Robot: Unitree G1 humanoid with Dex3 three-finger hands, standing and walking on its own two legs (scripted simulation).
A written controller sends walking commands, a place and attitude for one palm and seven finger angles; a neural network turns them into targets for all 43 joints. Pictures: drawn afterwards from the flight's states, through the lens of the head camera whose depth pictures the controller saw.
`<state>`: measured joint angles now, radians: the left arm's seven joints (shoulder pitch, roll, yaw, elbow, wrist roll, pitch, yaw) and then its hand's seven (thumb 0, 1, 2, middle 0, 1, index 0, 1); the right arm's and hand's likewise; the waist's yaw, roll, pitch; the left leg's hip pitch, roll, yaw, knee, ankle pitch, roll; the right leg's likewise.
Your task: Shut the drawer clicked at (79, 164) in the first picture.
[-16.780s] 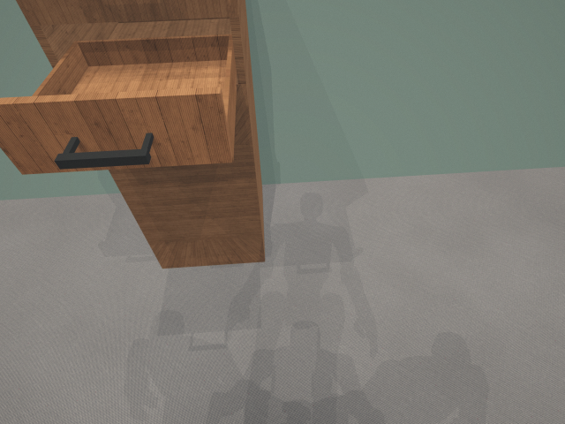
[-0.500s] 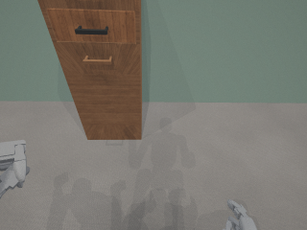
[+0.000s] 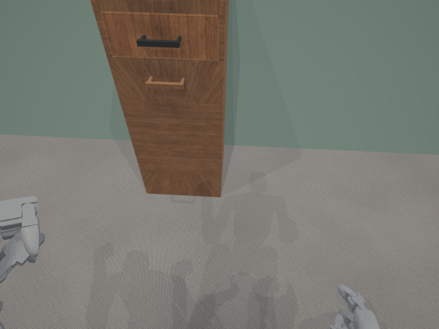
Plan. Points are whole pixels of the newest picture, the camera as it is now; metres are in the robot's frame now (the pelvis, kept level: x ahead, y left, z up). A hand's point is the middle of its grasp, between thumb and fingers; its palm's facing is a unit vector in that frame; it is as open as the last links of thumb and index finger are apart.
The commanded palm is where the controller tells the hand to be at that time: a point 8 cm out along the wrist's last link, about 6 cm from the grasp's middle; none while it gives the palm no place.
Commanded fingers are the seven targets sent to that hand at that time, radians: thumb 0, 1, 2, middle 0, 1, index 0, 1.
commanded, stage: stop stepping back and stand still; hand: left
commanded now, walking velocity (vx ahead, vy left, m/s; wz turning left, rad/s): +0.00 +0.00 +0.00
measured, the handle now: (159, 40) +0.96 +0.25 +0.13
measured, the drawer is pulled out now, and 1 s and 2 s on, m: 0.00 0.00 0.00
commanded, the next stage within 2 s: let the arm hang, fingers relaxed in 1.08 s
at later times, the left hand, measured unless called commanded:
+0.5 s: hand (24, 232) +0.20 +0.27 +0.17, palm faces +0.33 -0.83 -0.45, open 3.3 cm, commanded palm +0.14 +0.32 +0.18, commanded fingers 0.00 0.90 0.90 -1.40 -1.60 -1.40 -1.60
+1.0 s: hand (12, 253) +0.17 +0.27 +0.16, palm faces +0.36 -0.83 -0.42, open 3.3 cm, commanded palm +0.12 +0.32 +0.18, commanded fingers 0.00 0.90 0.90 -1.40 -1.60 -1.40 -1.60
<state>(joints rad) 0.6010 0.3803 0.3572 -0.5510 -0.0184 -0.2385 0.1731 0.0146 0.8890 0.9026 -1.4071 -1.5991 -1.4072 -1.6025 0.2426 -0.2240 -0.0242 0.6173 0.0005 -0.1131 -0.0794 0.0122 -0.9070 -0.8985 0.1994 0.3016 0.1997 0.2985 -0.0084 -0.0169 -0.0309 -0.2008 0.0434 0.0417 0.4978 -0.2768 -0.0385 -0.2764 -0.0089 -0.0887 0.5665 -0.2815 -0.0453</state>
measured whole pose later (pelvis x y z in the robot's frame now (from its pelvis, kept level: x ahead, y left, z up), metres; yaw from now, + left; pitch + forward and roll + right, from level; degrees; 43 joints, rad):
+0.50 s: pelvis +0.00 +0.04 +0.00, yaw -1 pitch -1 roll -1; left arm 0.63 0.38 0.36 -0.57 -0.04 -0.22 0.15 0.01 0.89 0.90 -1.40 -1.60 -1.40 -1.60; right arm 0.20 -0.18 0.02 0.58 0.01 -0.07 -0.05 0.01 -0.90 -0.90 0.20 0.30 0.20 0.30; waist -0.02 0.00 0.03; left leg -0.20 0.02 0.04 0.50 -0.29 0.01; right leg -0.24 -0.02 -0.06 0.47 -0.22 0.00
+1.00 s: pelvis -0.02 +0.04 +0.01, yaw -2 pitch -1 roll -1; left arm 0.60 0.34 0.32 -0.51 -0.02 -0.21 0.16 0.01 0.89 0.90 -1.41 -1.60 -1.41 -1.60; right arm 0.23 -0.20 0.01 0.60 0.00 -0.08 -0.07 0.01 -0.91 -0.90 0.20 0.30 0.20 0.30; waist 0.00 0.01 0.01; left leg -0.21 0.02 0.05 0.47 -0.24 0.01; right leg -0.24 -0.01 -0.05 0.42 -0.16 0.00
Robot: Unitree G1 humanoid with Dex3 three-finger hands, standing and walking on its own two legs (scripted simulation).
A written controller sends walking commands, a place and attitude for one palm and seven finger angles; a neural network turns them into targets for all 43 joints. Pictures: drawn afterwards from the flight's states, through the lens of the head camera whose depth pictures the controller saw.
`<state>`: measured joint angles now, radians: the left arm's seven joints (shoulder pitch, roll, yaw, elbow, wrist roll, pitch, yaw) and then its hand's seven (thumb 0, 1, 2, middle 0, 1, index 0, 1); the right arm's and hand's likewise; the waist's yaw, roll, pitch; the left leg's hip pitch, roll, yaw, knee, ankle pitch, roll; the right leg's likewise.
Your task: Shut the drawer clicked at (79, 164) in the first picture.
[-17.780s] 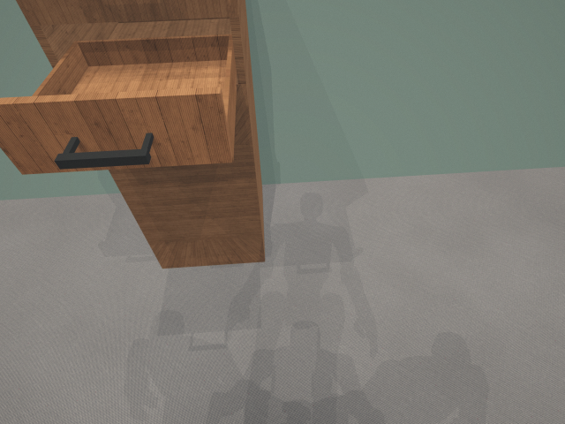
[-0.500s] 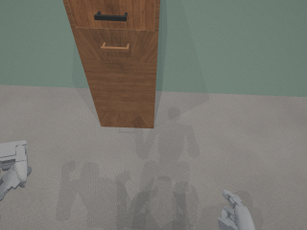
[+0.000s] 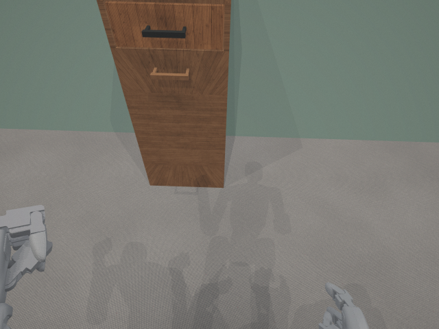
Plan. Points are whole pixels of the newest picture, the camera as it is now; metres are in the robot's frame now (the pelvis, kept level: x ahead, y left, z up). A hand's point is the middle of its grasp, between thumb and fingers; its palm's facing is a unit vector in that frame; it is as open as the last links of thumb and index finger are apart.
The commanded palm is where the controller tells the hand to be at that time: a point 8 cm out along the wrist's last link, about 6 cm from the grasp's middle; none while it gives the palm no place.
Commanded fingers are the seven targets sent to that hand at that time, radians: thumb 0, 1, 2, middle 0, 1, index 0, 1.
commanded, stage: stop stepping back and stand still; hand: left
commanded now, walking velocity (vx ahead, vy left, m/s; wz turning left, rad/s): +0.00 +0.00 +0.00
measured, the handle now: (165, 31) +0.97 +0.24 +0.12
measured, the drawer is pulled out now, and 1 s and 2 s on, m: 0.00 0.00 0.00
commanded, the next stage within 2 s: let the arm hang, fingers relaxed in 0.08 s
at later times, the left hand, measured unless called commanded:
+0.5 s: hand out of the picture +0.07 +0.18 -0.17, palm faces -0.03 -0.97 -0.24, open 3.2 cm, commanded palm none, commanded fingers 0.00 0.90 0.90 -0.72 -0.86 -0.72 -0.86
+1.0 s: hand out of the picture +0.04 +0.20 -0.16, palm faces +0.04 -0.96 -0.29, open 7.1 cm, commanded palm none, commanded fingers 0.00 0.90 0.90 -0.20 -0.30 -0.20 -0.30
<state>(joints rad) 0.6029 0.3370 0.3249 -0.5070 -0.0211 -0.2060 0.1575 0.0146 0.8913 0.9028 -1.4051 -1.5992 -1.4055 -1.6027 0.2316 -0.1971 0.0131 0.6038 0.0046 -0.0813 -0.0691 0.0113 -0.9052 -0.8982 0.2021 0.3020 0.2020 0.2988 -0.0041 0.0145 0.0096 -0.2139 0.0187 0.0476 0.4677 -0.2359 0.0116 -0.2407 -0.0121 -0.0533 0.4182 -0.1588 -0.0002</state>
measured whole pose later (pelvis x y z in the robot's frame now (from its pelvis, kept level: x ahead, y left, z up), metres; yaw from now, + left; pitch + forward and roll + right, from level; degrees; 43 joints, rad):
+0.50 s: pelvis -0.01 -0.01 -0.01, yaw +2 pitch -1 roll +0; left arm 0.25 0.22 -0.01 0.80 0.04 0.06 0.03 0.01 0.90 0.90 -1.06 -1.28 -1.06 -1.26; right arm 0.23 -0.27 0.00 0.89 -0.03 0.03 0.01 0.01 -0.91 -0.90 0.20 0.30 0.20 0.30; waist -0.03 -0.03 0.08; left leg -0.29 0.01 0.02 0.57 -0.26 0.00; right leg -0.33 -0.03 -0.08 0.57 -0.22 -0.02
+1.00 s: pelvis +0.01 -0.02 +0.00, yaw +1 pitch -2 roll +0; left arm 0.19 0.23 0.02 1.12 0.01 0.00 0.02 0.01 0.91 0.90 -0.25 -0.36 -0.25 -0.36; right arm 0.25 -0.20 0.00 1.10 -0.02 0.02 -0.01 0.00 -0.91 -0.90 0.20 0.30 0.20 0.30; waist 0.00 0.04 0.04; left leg -0.16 0.02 0.02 0.41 -0.21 -0.01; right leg -0.21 -0.01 -0.08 0.42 -0.18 -0.03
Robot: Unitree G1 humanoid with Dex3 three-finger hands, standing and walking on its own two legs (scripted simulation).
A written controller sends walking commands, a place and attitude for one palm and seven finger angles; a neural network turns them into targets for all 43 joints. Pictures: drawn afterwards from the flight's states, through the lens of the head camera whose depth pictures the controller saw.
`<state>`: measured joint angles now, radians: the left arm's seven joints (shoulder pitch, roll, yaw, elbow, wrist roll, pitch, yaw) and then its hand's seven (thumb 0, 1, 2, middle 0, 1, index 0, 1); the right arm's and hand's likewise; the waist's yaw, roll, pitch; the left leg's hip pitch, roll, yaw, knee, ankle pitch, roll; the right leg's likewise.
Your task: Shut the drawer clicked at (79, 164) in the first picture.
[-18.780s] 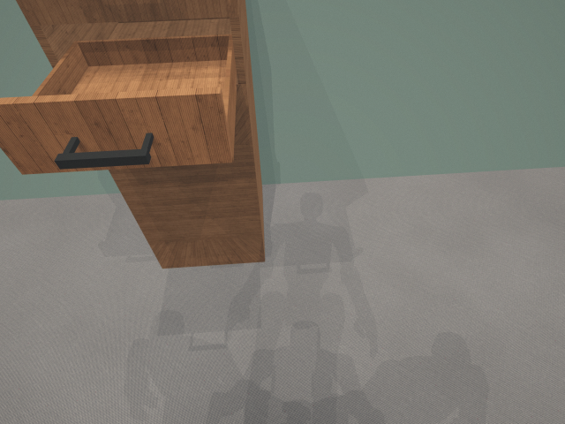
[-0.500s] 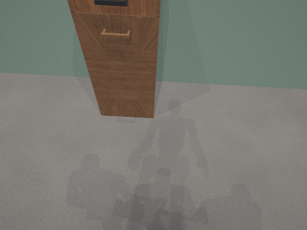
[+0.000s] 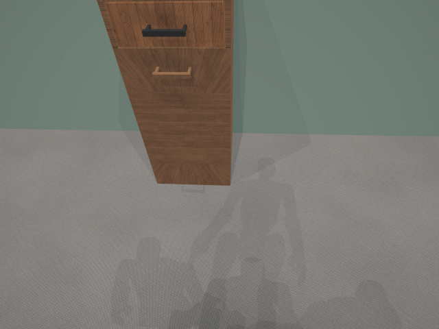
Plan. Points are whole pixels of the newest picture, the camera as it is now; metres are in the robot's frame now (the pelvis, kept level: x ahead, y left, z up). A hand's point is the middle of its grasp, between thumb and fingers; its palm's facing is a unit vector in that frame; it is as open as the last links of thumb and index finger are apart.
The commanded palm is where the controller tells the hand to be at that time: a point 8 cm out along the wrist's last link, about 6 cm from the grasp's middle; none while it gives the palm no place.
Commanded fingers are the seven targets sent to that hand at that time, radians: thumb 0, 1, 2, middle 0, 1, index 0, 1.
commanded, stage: let the arm hang, fingers relaxed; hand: left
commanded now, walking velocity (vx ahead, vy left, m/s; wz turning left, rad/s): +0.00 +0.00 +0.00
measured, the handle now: (165, 30) +0.97 +0.24 +0.12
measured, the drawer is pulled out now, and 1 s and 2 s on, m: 0.00 0.00 0.00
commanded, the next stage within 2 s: look to check the result in 0.28 s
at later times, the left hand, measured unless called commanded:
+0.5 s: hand out of the picture +0.06 +0.19 -0.16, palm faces +0.02 -0.96 -0.27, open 7.4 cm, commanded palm none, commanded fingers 0.00 0.90 0.90 -0.20 -0.30 -0.20 -0.30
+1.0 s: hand out of the picture +0.09 +0.20 -0.16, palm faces +0.01 -0.96 -0.29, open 7.4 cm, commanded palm none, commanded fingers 0.00 0.90 0.90 -0.20 -0.30 -0.20 -0.30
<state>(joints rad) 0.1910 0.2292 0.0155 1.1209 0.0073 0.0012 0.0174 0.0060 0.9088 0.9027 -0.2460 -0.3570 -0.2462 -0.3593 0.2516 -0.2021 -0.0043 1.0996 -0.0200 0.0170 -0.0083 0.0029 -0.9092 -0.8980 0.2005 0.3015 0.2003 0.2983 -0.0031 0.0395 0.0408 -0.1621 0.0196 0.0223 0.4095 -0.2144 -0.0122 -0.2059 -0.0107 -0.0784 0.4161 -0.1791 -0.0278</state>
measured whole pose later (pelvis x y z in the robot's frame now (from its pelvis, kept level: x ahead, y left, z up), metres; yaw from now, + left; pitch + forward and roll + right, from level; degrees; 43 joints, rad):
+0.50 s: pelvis +0.02 -0.01 +0.00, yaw +0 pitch -1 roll +0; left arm 0.17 0.22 0.02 1.15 0.01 -0.01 0.02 0.00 0.91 0.90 -0.20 -0.30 -0.20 -0.30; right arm 0.22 -0.23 -0.01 1.13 -0.02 0.01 -0.02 0.00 -0.91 -0.90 0.20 0.30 0.20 0.30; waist -0.01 0.03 0.06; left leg -0.11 0.04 0.02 0.36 -0.22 -0.03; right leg -0.16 0.01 -0.09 0.37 -0.19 -0.05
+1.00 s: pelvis +0.03 -0.02 +0.00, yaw +0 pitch -2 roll +0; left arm 0.14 0.24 0.02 1.14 0.01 -0.02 0.01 0.01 0.91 0.90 -0.20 -0.30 -0.20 -0.30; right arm 0.18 -0.26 -0.01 1.12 -0.02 0.01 -0.02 0.00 -0.91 -0.90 0.20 0.30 0.20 0.30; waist -0.01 0.03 0.05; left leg -0.08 0.05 0.02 0.33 -0.22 -0.04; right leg -0.13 0.03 -0.09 0.35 -0.19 -0.05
